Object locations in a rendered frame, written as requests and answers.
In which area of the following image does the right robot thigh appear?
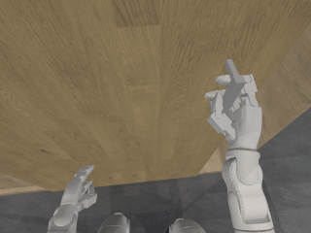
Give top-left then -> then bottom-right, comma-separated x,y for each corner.
169,219 -> 206,233

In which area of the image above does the wardrobe door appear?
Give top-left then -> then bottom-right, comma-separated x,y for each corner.
0,172 -> 36,190
0,0 -> 311,192

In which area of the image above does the robot right forearm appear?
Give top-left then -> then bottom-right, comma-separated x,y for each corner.
222,148 -> 275,233

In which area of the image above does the robot left hand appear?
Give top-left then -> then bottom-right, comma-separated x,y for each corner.
60,164 -> 97,212

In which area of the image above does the robot right hand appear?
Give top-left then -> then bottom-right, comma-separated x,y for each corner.
204,74 -> 262,150

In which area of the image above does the left robot thigh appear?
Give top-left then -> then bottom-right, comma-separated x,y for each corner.
97,214 -> 130,233

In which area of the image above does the robot left forearm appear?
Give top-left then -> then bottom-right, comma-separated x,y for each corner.
47,204 -> 79,233

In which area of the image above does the robot thigh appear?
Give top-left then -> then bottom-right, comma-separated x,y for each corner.
169,219 -> 206,233
97,214 -> 130,233

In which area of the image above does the handle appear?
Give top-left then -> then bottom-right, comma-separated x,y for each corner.
208,59 -> 246,115

